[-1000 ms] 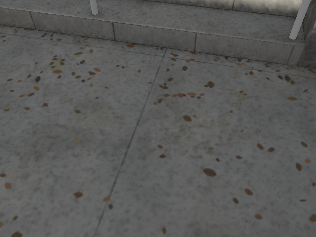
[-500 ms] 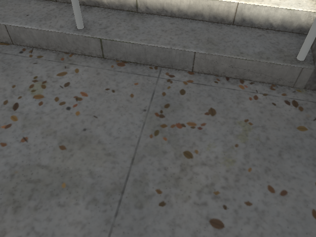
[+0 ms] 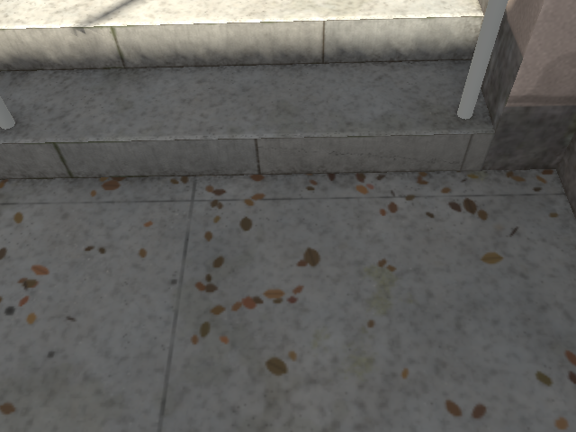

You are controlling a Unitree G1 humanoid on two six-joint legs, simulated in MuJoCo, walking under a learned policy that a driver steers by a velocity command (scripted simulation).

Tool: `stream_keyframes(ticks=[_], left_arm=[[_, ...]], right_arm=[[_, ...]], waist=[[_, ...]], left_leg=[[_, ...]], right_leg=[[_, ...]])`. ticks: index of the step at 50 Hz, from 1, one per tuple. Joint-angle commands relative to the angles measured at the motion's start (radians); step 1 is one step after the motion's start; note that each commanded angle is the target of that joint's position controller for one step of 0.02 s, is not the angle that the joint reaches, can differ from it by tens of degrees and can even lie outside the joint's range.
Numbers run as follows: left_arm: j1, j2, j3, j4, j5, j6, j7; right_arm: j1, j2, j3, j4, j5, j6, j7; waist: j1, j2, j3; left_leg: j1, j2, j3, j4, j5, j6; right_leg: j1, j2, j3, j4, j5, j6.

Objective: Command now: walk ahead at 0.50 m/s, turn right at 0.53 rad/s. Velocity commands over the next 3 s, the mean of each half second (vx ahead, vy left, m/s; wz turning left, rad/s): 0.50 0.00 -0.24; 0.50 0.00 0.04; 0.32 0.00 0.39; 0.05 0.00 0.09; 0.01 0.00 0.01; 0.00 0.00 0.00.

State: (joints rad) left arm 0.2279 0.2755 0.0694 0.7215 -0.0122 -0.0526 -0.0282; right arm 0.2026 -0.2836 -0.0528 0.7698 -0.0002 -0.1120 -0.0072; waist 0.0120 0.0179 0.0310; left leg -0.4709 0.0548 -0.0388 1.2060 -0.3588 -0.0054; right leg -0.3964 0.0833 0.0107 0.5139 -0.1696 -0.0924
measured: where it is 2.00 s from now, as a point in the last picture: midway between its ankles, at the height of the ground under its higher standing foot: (331, 278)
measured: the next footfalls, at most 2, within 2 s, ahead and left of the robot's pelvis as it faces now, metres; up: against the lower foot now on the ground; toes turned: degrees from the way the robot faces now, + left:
left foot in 0.38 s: +0.40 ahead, +0.12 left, +0.00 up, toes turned -6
right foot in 0.88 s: +0.64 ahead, -0.15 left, +0.00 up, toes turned -8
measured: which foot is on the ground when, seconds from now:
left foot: up 0.00-0.36, down 0.38-0.88, up 0.90-1.00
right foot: down 0.00-0.40, up 0.42-0.86, down 0.88-1.00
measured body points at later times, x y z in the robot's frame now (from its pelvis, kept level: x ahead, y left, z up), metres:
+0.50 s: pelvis +0.30 +0.04 +0.00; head +0.32 +0.04 +0.45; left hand +0.39 +0.30 -0.12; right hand +0.44 -0.24 -0.09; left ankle +0.36 +0.12 -0.73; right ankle +0.16 -0.07 -0.64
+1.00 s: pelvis +0.56 -0.05 +0.00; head +0.58 -0.07 +0.45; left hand +0.73 +0.19 -0.09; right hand +0.56 -0.32 -0.14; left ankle +0.46 +0.10 -0.66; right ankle +0.60 -0.14 -0.73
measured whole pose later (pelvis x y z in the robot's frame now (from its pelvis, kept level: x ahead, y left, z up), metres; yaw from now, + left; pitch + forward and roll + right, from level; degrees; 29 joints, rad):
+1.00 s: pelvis +0.56 -0.05 +0.00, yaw -3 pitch +1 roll +1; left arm 0.18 0.24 0.03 0.73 0.04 -0.07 0.00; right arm 0.36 -0.28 -0.06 0.87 -0.02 -0.04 0.02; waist -0.04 0.03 0.03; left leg -0.34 0.00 -0.02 1.05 -0.38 0.06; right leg -0.34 -0.01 -0.08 0.49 -0.18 -0.04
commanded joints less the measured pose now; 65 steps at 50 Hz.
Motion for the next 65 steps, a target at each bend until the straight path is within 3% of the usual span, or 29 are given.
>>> stream_keyframes(ticks=[1, 3, 8, 14, 17, 18, 19, 20, 21, 22, 23, 24, 25, 29, 33, 37, 38, 41, 43, 44, 45, 46, 47, 48, 50, 53, 57, 61, 65], left_arm=[[0.004, 0.113, 0.029, -0.082, 0.006, -0.015, 0.011], [0.021, 0.121, 0.031, -0.071, 0.003, -0.022, 0.021], [0.102, 0.131, 0.030, -0.022, -0.005, -0.021, 0.038], [0.192, 0.145, 0.032, 0.025, -0.006, -0.007, 0.041], [0.172, 0.161, 0.038, 0.027, -0.003, 0.007, 0.048], [0.147, 0.158, 0.035, 0.020, -0.004, 0.009, 0.047], [0.116, 0.137, 0.024, 0.001, 0.002, 0.007, 0.044], [0.181, 0.071, 0.003, -0.020, 0.012, -0.005, 0.041], [0.255, 0.053, -0.010, -0.004, 0.000, -0.020, 0.036], [0.182, 0.137, 0.009, -0.013, -0.014, -0.030, 0.030], [0.079, 0.144, 0.009, -0.040, -0.021, -0.035, 0.026], [0.022, 0.127, 0.007, -0.057, -0.008, -0.038, 0.026], [0.011, 0.121, 0.013, -0.059, 0.008, -0.035, 0.029], [0.046, 0.063, 0.002, -0.055, 0.009, -0.015, 0.032], [-0.091, 0.032, -0.015, -0.086, 0.014, -0.023, 0.028], [-0.224, 0.033, -0.018, -0.119, 0.000, -0.034, 0.012], [-0.215, 0.022, -0.028, -0.116, 0.071, -0.005, -0.005], [-0.200, 0.060, -0.016, -0.121, 0.061, 0.008, -0.010], [-0.027, 0.102, 0.003, -0.068, 0.067, -0.010, 0.008], [0.147, 0.156, 0.018, -0.030, 0.091, -0.026, 0.024], [0.232, 0.279, 0.045, -0.028, 0.109, -0.028, 0.037], [0.217, 0.253, 0.047, -0.022, 0.066, -0.014, 0.036], [0.141, 0.172, 0.023, -0.026, 0.055, -0.013, 0.033], [0.081, 0.109, 0.005, -0.020, 0.050, -0.019, 0.029], [0.046, 0.062, -0.010, 0.002, 0.044, -0.028, 0.031], [0.064, 0.075, -0.003, 0.036, 0.036, -0.052, 0.029], [0.105, 0.061, -0.001, 0.084, 0.034, -0.061, 0.033], [0.093, 0.081, 0.003, 0.114, 0.029, -0.062, 0.039], [0.127, 0.119, 0.014, 0.145, 0.022, -0.037, 0.053]], right_arm=[[-0.011, -0.105, -0.033, -0.101, -0.014, -0.005, -0.007], [-0.015, -0.080, -0.026, -0.100, -0.016, 0.012, -0.009], [-0.183, -0.031, -0.004, -0.130, -0.009, 0.007, 0.005], [-0.319, -0.056, -0.008, -0.180, 0.004, -0.013, 0.039], [-0.245, -0.078, -0.019, -0.170, 0.004, -0.021, 0.046], [-0.142, -0.100, -0.033, -0.143, 0.000, -0.024, 0.042], [0.021, -0.142, -0.049, -0.110, -0.009, -0.025, 0.037], [0.187, -0.220, -0.069, -0.089, -0.025, -0.023, 0.028], [0.236, -0.196, -0.067, -0.053, 0.001, -0.012, 0.033], [0.190, -0.128, -0.047, -0.065, 0.022, -0.002, 0.028], [0.125, -0.103, -0.037, -0.077, 0.014, 0.009, 0.022], [0.071, -0.093, -0.030, -0.078, 0.001, 0.013, 0.023], [0.040, -0.072, -0.021, -0.082, -0.007, 0.010, 0.026], [0.031, -0.090, -0.024, -0.059, 0.002, -0.001, 0.030], [0.070, -0.130, -0.035, -0.028, 0.011, 0.010, 0.016], [0.153, -0.153, -0.039, 0.012, 0.023, 0.022, 0.014], [0.209, -0.121, -0.031, 0.043, -0.013, 0.024, 0.023], [0.193, -0.148, -0.042, 0.050, -0.026, 0.030, 0.026], [0.188, -0.154, -0.043, 0.060, -0.025, 0.036, 0.016], [0.188, -0.110, -0.028, 0.044, -0.025, 0.035, 0.015], [0.284, 0.003, 0.001, 0.000, 0.009, 0.033, 0.018], [0.272, -0.088, -0.020, 0.023, -0.011, 0.041, 0.010], [0.202, -0.115, -0.031, 0.025, -0.017, 0.049, 0.014], [0.160, -0.095, -0.024, 0.027, -0.015, 0.050, 0.025], [0.156, -0.081, -0.026, 0.043, -0.036, 0.071, 0.037], [0.147, -0.050, -0.022, 0.049, -0.038, 0.092, 0.052], [0.000, -0.026, -0.013, 0.009, -0.046, 0.091, 0.065], [-0.109, 0.008, 0.009, -0.022, -0.036, 0.082, 0.074], [-0.083, -0.019, 0.000, -0.023, -0.043, 0.083, 0.073]], waist=[[-0.027, -0.069, -0.118], [-0.033, -0.066, -0.101], [0.039, -0.093, -0.063], [0.096, -0.089, -0.005], [0.044, -0.118, -0.034], [-0.013, -0.118, -0.095], [-0.092, -0.099, -0.216], [-0.116, 0.068, -0.380], [-0.103, 0.302, -0.457], [-0.122, 0.174, -0.318], [-0.113, 0.086, -0.193], [-0.079, 0.018, -0.096], [-0.050, 0.013, -0.061], [0.003, 0.060, -0.047], [-0.036, 0.040, -0.031], [-0.093, 0.045, -0.009], [-0.080, 0.034, -0.021], [-0.058, 0.095, 0.001], [0.030, 0.050, -0.068], [0.098, -0.031, -0.198], [0.079, -0.282, -0.337], [0.089, -0.262, -0.352], [0.063, -0.151, -0.206], [0.040, -0.118, -0.116], [0.000, -0.140, -0.037], [-0.024, -0.114, -0.027], [-0.005, -0.087, 0.015], [0.001, -0.111, 0.043], [-0.010, -0.128, 0.009]], left_leg=[[-0.195, 0.060, -0.038, -0.069, 0.072, -0.011], [-0.197, 0.056, -0.016, -0.152, 0.136, -0.032], [-0.133, 0.014, 0.010, -0.518, 0.457, -0.037], [-0.209, -0.015, 0.007, -0.684, 0.403, 0.017], [-0.085, -0.054, 0.041, -0.728, 0.284, 0.063], [0.076, -0.082, 0.070, -0.758, 0.310, 0.090], [0.345, -0.009, 0.002, -0.719, 0.377, 0.147], [0.740, 0.208, -0.315, -0.701, 0.373, 0.272], [0.896, 0.352, -0.671, -0.824, 0.213, 0.382], [0.808, 0.323, -0.639, -0.870, 0.042, 0.338], [0.666, 0.282, -0.498, -0.893, 0.035, 0.294], [0.512, 0.238, -0.407, -0.931, 0.111, 0.271], [0.421, 0.203, -0.348, -0.959, 0.196, 0.256], [0.296, 0.157, -0.206, -1.031, 0.399, 0.266], [0.288, 0.116, -0.089, -1.051, 0.465, 0.231], [0.341, 0.127, -0.069, -1.034, 0.394, 0.209], [0.352, 0.099, -0.043, -1.030, 0.415, 0.173], [0.406, 0.138, -0.065, -0.962, 0.511, 0.138], [0.415, 0.107, -0.048, -0.734, 0.684, 0.112], [0.292, 0.057, -0.014, -0.489, 0.535, 0.096], [-0.050, -0.092, 0.081, -0.143, 0.028, 0.053], [-0.161, -0.114, -0.003, -0.017, -0.179, 0.065], [-0.186, -0.052, -0.047, 0.001, -0.104, 0.078], [-0.166, -0.013, -0.037, -0.043, -0.028, 0.078], [-0.092, 0.018, -0.030, -0.119, 0.031, 0.061], [-0.102, 0.022, -0.020, -0.122, 0.106, 0.045], [-0.217, 0.043, -0.010, -0.227, 0.236, 0.036], [-0.080, 0.007, 0.094, -0.495, 0.348, 0.041], [0.011, -0.047, 0.147, -0.588, 0.288, 0.078]], right_leg=[[0.234, -0.253, 0.365, -0.267, 0.217, -0.208], [0.189, -0.235, 0.290, -0.283, 0.298, -0.201], [0.174, -0.176, 0.177, -0.284, 0.277, -0.126], [0.386, -0.273, 0.278, -0.209, 0.249, -0.126], [0.433, -0.279, 0.279, -0.117, 0.489, -0.098], [0.413, -0.240, 0.245, -0.018, 0.655, -0.079], [0.301, -0.193, 0.206, 0.170, 0.646, -0.048], [-0.014, -0.066, 0.134, 0.522, 0.296, 0.015], [-0.260, 0.027, 0.129, 0.777, -0.383, 0.060], [-0.379, -0.039, 0.173, 0.856, -0.365, 0.059], [-0.402, -0.090, 0.133, 0.843, -0.274, 0.058], [-0.384, -0.131, 0.097, 0.770, -0.205, 0.059], [-0.342, -0.163, 0.092, 0.703, -0.160, 0.062], [-0.275, -0.199, 0.056, 0.556, -0.099, 0.093], [-0.254, -0.195, 0.027, 0.288, 0.130, 0.108], [-0.204, -0.156, 0.005, 0.100, 0.246, 0.102], [-0.134, -0.139, -0.061, 0.086, 0.218, 0.096], [-0.063, -0.122, -0.053, 0.039, 0.076, 0.060], [0.153, -0.090, -0.046, -0.065, -0.002, 0.025], [0.402, -0.208, 0.066, -0.058, -0.038, -0.015], [0.708, -0.510, 0.485, -0.117, -0.105, -0.109], [0.650, -0.542, 0.678, -0.225, -0.155, -0.149], [0.531, -0.483, 0.506, -0.233, -0.211, -0.120], [0.415, -0.429, 0.378, -0.269, -0.171, -0.097], [0.282, -0.357, 0.205, -0.332, -0.032, -0.044], [0.270, -0.348, 0.088, -0.367, 0.118, -0.055], [0.323, -0.351, -0.027, -0.406, 0.168, -0.067], [0.287, -0.295, -0.203, -0.333, 0.518, -0.031], [0.378, -0.321, -0.224, -0.169, 0.717, -0.005]])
